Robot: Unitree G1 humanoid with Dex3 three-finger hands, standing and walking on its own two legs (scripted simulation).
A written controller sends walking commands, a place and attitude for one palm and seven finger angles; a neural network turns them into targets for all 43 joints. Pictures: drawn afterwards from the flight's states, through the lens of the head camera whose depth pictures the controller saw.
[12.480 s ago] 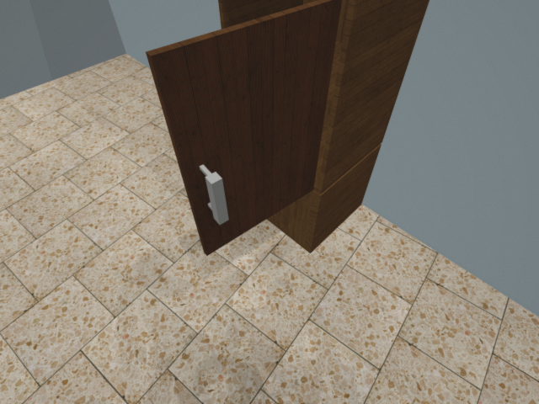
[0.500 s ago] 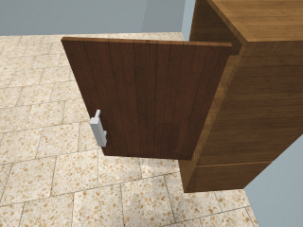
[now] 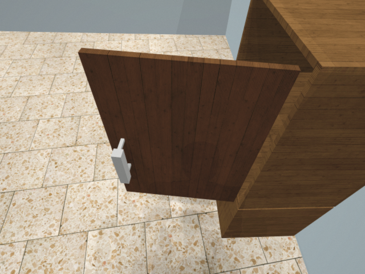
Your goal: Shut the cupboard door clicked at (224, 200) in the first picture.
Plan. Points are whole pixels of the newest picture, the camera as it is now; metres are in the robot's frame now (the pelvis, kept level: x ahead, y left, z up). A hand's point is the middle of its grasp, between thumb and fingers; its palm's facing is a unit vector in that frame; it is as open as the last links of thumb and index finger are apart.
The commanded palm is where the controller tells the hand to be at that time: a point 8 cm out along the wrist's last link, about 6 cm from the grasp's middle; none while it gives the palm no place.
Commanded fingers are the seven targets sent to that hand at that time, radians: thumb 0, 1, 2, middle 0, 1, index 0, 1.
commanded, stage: look again from close up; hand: left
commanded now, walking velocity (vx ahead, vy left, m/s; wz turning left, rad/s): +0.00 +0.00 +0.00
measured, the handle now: (123, 161) +0.42 +0.21 -0.08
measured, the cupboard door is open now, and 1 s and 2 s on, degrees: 83 83 83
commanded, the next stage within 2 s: raise the hand and make a fist in 0.06 s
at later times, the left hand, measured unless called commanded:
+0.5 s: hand (107, 261) +0.16 +0.17 -0.06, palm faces -0.04 -1.00 -0.03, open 6.5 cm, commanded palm +0.11 +0.24 -0.07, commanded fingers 0.00 0.90 0.90 -0.51 -0.64 -0.51 -0.64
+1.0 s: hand (98, 262) +0.15 +0.20 -0.07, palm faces -0.01 -1.00 -0.03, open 4.1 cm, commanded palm +0.13 +0.24 -0.07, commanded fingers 0.00 0.90 0.90 -0.97 -1.14 -0.97 -1.14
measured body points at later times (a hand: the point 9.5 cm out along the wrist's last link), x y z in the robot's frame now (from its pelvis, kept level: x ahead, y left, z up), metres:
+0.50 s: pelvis -0.04 -0.01 -0.09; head +0.01 +0.00 +0.36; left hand +0.15 +0.23 -0.06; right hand +0.18 -0.26 -0.14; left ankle +0.01 +0.13 -0.74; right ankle -0.03 -0.12 -0.74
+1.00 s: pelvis -0.06 +0.00 -0.12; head +0.01 +0.01 +0.32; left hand +0.15 +0.25 -0.07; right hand +0.10 -0.23 -0.21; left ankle +0.01 +0.13 -0.74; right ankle -0.03 -0.12 -0.74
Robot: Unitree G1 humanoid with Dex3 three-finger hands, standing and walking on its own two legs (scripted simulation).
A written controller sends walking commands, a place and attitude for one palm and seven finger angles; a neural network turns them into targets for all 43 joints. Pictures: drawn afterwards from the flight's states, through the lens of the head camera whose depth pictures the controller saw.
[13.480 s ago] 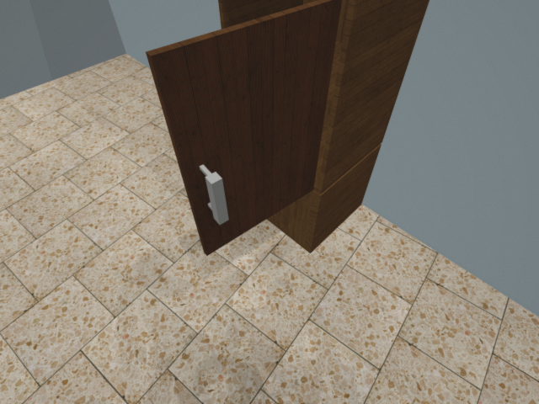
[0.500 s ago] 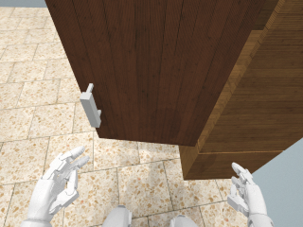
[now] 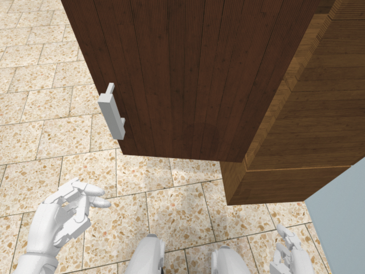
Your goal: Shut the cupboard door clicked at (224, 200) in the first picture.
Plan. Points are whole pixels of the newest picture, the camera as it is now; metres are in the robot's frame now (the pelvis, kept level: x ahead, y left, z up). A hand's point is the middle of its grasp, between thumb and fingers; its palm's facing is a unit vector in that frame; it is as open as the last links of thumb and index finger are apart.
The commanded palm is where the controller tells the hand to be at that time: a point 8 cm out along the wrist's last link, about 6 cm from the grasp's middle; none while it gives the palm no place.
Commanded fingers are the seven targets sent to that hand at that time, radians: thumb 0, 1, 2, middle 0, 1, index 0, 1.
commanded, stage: raise the hand and make a fist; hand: left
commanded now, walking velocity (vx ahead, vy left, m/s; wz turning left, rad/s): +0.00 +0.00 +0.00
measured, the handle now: (115, 112) +0.48 +0.21 +0.04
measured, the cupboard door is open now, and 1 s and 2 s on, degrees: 83 83 83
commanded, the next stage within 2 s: bring the fist close to the handle in 1.08 s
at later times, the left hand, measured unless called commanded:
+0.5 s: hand (84, 217) +0.22 +0.20 +0.05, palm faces -0.01 -1.00 -0.03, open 3.1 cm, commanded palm +0.20 +0.25 +0.05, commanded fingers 0.00 0.90 0.90 -1.30 -1.50 -1.30 -1.50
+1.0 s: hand (95, 212) +0.23 +0.18 +0.05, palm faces -0.02 -1.00 -0.03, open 3.1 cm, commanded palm +0.21 +0.24 +0.05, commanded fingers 0.00 0.90 0.90 -1.30 -1.50 -1.30 -1.50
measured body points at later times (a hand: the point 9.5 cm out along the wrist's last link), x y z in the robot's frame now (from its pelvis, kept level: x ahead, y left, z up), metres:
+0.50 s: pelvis +0.01 +0.01 +0.00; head +0.08 +0.03 +0.44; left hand +0.21 +0.25 +0.05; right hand +0.23 -0.20 -0.06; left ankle +0.07 +0.12 -0.62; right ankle +0.03 -0.12 -0.62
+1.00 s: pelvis +0.01 +0.00 +0.00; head +0.08 +0.00 +0.44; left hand +0.22 +0.24 +0.05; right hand +0.20 -0.24 -0.08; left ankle +0.07 +0.12 -0.62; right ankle +0.03 -0.12 -0.62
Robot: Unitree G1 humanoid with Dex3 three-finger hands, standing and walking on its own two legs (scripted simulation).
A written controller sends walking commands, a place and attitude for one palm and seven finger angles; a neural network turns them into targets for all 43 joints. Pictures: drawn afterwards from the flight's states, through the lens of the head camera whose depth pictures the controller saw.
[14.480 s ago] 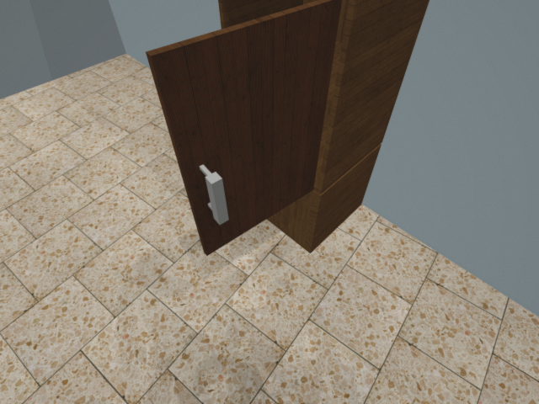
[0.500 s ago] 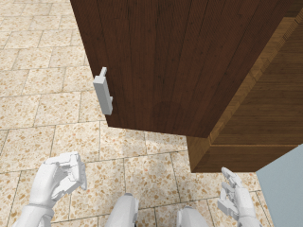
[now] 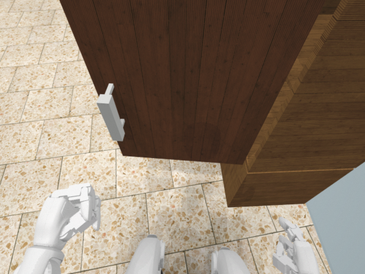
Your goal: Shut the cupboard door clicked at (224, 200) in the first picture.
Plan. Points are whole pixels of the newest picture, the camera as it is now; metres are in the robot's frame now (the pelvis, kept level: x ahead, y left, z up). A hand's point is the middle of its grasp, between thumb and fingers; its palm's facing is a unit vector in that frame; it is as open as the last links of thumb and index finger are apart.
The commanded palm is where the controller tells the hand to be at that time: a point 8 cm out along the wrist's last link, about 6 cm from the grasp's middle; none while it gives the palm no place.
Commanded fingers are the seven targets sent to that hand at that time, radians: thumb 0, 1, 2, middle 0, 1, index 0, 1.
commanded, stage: raise the hand and make a fist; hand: left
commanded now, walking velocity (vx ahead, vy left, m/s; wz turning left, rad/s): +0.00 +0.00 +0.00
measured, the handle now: (114, 113) +0.47 +0.21 +0.05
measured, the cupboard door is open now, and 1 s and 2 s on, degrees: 83 83 82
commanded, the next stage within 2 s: bring the fist close to the handle in 0.08 s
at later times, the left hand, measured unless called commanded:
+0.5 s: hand (101, 198) +0.25 +0.18 +0.05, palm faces -0.06 -1.00 -0.02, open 3.1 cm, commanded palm +0.25 +0.23 +0.05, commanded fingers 0.00 0.90 0.90 -1.30 -1.50 -1.30 -1.50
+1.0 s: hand (110, 165) +0.32 +0.18 +0.05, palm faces -0.04 -1.00 -0.01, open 3.1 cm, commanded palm +0.31 +0.23 +0.05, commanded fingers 0.00 0.90 0.90 -1.30 -1.50 -1.30 -1.50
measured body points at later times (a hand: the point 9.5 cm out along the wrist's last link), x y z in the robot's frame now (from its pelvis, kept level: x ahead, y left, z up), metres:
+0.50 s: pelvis +0.00 +0.00 +0.00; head +0.07 +0.01 +0.44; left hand +0.25 +0.23 +0.06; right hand +0.19 -0.23 -0.08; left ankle +0.06 +0.12 -0.61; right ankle +0.02 -0.12 -0.61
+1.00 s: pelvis +0.00 +0.01 +0.01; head +0.09 +0.02 +0.45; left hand +0.32 +0.24 +0.06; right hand +0.16 -0.24 -0.09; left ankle +0.06 +0.12 -0.61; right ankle +0.02 -0.12 -0.61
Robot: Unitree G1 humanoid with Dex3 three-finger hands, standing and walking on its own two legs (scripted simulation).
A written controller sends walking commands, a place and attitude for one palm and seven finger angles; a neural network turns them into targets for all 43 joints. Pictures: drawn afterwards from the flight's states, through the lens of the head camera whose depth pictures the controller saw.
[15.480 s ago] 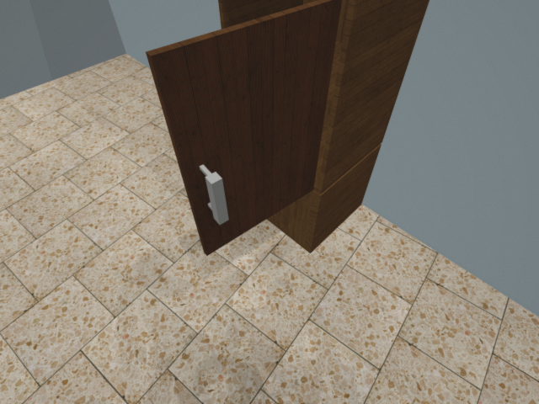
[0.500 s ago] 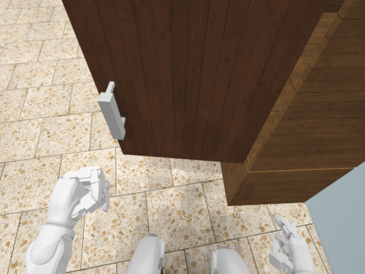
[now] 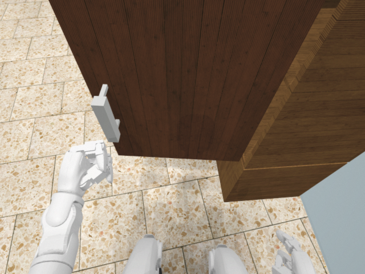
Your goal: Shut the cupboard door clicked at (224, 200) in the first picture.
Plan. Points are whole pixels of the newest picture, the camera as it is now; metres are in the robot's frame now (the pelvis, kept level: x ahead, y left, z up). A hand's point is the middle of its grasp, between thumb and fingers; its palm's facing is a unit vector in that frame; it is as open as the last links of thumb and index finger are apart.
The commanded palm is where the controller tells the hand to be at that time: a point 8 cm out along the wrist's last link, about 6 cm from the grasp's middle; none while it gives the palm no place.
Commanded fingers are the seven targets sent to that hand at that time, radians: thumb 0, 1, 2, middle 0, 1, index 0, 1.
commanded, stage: bring the fist close to the handle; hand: left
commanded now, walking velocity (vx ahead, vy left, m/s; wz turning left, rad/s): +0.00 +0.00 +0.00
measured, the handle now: (109, 114) +0.46 +0.20 +0.04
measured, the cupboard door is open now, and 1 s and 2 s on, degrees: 83 82 68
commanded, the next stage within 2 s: push the door shut along its arc in 0.58 s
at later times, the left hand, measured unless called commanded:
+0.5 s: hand (117, 154) +0.36 +0.16 +0.04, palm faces -0.02 -1.00 -0.03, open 3.1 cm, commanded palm +0.34 +0.21 +0.04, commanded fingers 0.00 0.90 0.90 -1.30 -1.50 -1.30 -1.50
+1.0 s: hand (120, 140) +0.39 +0.16 +0.04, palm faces -0.10 -0.99 -0.03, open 3.1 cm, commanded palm +0.38 +0.21 +0.04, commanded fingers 0.00 0.90 0.90 -1.30 -1.50 -1.30 -1.50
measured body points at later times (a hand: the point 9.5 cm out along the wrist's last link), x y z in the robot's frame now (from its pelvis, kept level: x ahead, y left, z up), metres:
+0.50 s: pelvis +0.00 -0.01 +0.00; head +0.09 +0.00 +0.44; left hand +0.35 +0.22 +0.04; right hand +0.13 -0.26 -0.11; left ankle +0.05 +0.12 -0.62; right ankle +0.02 -0.13 -0.62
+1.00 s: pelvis +0.00 -0.01 -0.01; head +0.10 +0.00 +0.43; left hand +0.39 +0.22 +0.04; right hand +0.13 -0.27 -0.12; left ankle +0.05 +0.12 -0.62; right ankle +0.02 -0.13 -0.62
